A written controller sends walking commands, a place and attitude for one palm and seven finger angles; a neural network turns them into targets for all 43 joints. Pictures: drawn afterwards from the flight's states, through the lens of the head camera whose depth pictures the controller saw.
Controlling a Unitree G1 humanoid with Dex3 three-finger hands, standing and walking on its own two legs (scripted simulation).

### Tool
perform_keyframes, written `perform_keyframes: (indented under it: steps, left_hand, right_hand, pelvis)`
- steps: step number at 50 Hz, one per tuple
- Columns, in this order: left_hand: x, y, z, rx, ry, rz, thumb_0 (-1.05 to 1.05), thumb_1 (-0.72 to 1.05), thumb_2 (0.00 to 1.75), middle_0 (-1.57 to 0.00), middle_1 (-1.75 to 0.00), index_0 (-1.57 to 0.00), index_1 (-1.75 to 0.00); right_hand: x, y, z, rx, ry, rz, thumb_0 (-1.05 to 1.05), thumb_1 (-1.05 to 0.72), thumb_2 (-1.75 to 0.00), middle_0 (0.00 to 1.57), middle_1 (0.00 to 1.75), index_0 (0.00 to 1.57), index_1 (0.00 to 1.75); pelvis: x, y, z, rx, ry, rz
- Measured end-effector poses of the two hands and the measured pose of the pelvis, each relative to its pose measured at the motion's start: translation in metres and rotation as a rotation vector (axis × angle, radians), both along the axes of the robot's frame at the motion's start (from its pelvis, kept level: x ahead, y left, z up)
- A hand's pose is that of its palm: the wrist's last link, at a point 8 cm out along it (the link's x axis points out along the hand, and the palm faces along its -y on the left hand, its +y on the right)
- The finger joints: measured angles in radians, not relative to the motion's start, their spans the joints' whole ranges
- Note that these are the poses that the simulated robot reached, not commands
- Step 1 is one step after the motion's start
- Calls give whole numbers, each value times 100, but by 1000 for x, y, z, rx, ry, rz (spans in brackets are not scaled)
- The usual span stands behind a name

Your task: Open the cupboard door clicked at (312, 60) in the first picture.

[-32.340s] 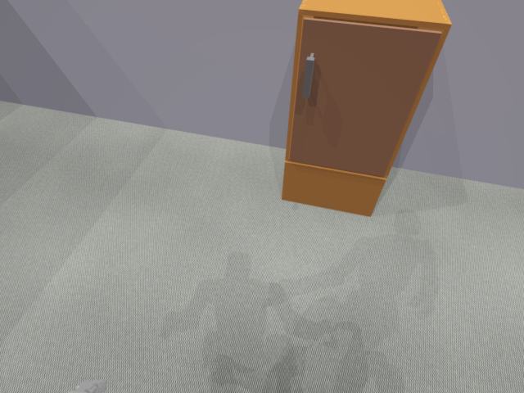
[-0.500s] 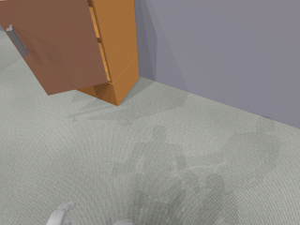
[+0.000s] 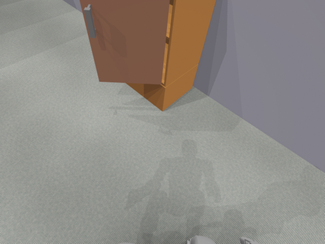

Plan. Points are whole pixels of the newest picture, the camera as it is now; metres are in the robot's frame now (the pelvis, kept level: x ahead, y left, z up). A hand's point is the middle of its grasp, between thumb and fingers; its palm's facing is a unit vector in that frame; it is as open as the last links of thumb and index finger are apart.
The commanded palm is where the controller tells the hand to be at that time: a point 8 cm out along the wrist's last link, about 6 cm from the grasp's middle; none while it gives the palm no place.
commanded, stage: turn to face it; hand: left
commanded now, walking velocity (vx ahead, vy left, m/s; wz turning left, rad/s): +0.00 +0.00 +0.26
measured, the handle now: (91, 21) +1.04 +0.43 -0.05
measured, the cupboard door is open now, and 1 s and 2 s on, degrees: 44 44 44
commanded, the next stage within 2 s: take the last steps up to it in 0.04 s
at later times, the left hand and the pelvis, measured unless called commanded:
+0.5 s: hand out of the picture +0.00 +0.15 -0.16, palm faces +0.24 -0.95 -0.20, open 7.3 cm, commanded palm none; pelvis +0.04 -0.02 +0.01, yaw +10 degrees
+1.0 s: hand (69, 193) +0.25 +0.29 -0.15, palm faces +0.20 -0.96 -0.19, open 7.3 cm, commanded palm none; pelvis +0.18 +0.09 +0.00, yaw +10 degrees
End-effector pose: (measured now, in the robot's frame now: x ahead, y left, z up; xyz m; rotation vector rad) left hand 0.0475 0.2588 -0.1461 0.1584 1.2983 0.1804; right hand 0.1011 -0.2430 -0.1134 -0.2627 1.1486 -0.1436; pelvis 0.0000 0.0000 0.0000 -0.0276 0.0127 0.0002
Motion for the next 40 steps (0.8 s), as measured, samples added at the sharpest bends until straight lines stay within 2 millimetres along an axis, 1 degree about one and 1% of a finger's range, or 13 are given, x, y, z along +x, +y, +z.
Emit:
perform_keyframes:
  steps: [5, 9, 11, 13, 16, 19, 22, 25, 27, 30, 33, 36, 40]
  left_hand:
    - [12, -5, 13, 18, -56, 11, 0, 91, 90, -20, -30, -20, -30]
    - [20, -20, 19, 37, -92, 12, 0, 91, 90, -20, -30, -20, -30]
    - [21, -29, 17, 52, -122, 12, 0, 91, 90, -20, -30, -20, -30]
    - [15, -38, 19, 53, -127, 28, 0, 91, 90, -20, -30, -20, -30]
    - [-2, -49, 26, 37, -107, 67, 0, 91, 90, -20, -30, -20, -30]
    - [-21, -57, 27, 15, -62, 111, 0, 91, 90, -20, -30, -20, -30]
    - [-41, -60, 25, -9, -4, 159, 0, 91, 90, -20, -30, -20, -30]
    - [-61, -58, 21, -31, 60, 213, 0, 91, 89, -20, -30, -21, -30]
    - [-74, -53, 17, -45, 106, 251, 0, 91, 89, -20, -30, -21, -30]
    - [-89, -41, 8, -69, 179, 301, 0, 91, 89, -20, -30, -21, -30]
    - [-96, -22, -9, -96, 252, 322, 0, 91, 90, -20, -30, -21, -30]
    - [-77, 4, -15, -89, 275, 300, 0, 91, 90, -20, -30, -20, -30]
    - [-11, 39, -7, -56, 157, 254, 1, 91, 90, -20, -30, -20, -30]
  right_hand:
    - [-12, 1, -7, 38, 46, 8, 0, -91, -90, 20, 30, 21, 30]
    - [-23, -9, -21, 71, 83, -2, 0, -91, -90, 20, 30, 21, 30]
    - [-27, -17, -32, 89, 96, -9, 0, -91, -90, 20, 30, 21, 30]
    - [-30, -25, -38, 95, 124, -4, 0, -91, -90, 20, 30, 21, 30]
    - [-26, -33, -35, 93, 158, 17, 1, -91, -90, 20, 29, 21, 30]
    - [-13, -36, -26, 85, 165, 31, 1, -91, -90, 20, 29, 20, 30]
    - [7, -33, -19, 73, 164, 58, 1, -91, -90, 20, 29, 20, 29]
    - [36, -19, -16, 62, 154, 103, 1, -91, -90, 19, 29, 20, 29]
    - [61, -3, -15, 58, 137, 143, 1, -91, -90, 19, 29, 20, 29]
    - [104, 30, -16, 56, 89, 208, 1, -91, -90, 19, 29, 20, 29]
    - [145, 66, -22, 51, -8, 252, 1, -91, -90, 19, 29, 20, 29]
    - [159, 93, -21, 59, -58, 241, 0, -91, -90, 19, 29, 20, 29]
    - [149, 113, -17, 82, -23, 194, 0, -92, -90, 20, 29, 20, 30]
  pelvis:
    - [0, -8, 4, 0, 2, 26]
    - [1, -22, 1, 16, 3, 46]
    - [3, -31, -7, 44, 7, 55]
    - [3, -34, -8, 37, -3, 70]
    - [10, -34, -1, 41, -13, 100]
    - [20, -32, 6, 53, -11, 125]
    - [32, -26, 10, 62, -6, 149]
    - [45, -15, 10, 64, -1, 174]
    - [55, -5, 7, 62, 1, 190]
    - [71, 16, 0, 56, 2, 205]
    - [89, 43, -16, 35, 1, 208]
    - [100, 57, -18, 44, -18, 192]
    - [119, 71, -6, 44, -21, 182]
